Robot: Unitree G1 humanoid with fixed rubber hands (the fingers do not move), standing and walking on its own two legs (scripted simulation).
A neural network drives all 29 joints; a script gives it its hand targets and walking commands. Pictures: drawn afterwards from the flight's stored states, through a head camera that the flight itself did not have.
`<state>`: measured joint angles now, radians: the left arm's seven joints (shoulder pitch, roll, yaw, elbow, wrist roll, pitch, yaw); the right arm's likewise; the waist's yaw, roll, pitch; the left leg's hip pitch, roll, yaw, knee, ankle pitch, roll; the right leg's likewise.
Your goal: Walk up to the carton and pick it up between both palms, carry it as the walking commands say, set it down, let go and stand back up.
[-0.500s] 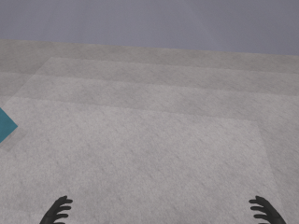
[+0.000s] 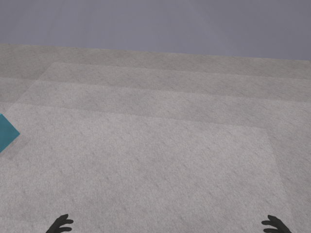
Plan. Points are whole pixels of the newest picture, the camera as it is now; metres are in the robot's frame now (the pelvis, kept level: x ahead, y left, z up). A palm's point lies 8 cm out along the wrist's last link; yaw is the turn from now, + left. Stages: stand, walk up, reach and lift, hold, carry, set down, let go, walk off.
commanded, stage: stand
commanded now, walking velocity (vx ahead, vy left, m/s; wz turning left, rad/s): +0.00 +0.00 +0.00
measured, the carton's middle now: out of the picture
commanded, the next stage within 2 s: walk up in 0.90 s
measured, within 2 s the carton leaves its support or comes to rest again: neither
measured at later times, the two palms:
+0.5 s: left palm out of the picture +0.10 +0.31 -0.09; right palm out of the picture +0.10 -0.31 -0.09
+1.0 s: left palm out of the picture +0.10 +0.31 -0.09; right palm out of the picture +0.10 -0.31 -0.09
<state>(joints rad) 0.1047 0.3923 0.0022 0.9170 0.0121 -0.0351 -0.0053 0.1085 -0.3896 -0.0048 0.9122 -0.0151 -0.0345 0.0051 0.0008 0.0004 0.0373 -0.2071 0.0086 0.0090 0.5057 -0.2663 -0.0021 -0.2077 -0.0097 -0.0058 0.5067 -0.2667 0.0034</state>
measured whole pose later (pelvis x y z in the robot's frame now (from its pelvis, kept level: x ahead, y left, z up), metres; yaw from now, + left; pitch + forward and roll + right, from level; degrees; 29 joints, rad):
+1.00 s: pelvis +0.00 +0.00 +0.01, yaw +0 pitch -2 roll +0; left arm 0.08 0.40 0.00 1.06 0.01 -0.02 0.00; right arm 0.09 -0.40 0.00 1.06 -0.01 -0.02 0.00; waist 0.00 0.00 0.04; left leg -0.12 0.01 0.01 0.35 -0.19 -0.01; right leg -0.13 -0.01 0.00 0.35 -0.19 0.01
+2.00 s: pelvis +0.22 +0.22 +0.00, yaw +42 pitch -1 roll -2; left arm 0.42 0.52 0.10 0.77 0.02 -0.12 -0.01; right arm 0.10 -0.49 -0.08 0.72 -0.01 0.00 0.15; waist 0.09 0.09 0.06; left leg -0.54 0.09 -0.02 0.69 -0.15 0.02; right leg -0.03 -0.10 -0.30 0.39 -0.31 0.04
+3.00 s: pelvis +0.46 +0.60 -0.01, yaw +57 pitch -1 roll +0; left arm 0.36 0.49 0.05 0.79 0.01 -0.09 -0.03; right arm 0.23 -0.47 -0.08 0.73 0.00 -0.09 0.05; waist 0.02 -0.05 0.04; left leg -0.33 0.00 0.07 0.57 -0.23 0.04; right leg -0.45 -0.10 0.00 1.05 -0.36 -0.03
